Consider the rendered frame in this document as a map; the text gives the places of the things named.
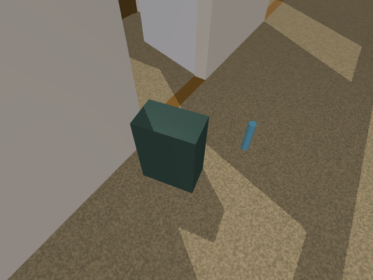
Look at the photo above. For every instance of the bed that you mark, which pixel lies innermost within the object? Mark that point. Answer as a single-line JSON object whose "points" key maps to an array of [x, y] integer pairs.
{"points": [[127, 7]]}

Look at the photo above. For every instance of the can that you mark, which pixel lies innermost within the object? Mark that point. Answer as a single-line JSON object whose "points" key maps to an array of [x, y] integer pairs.
{"points": [[248, 135]]}

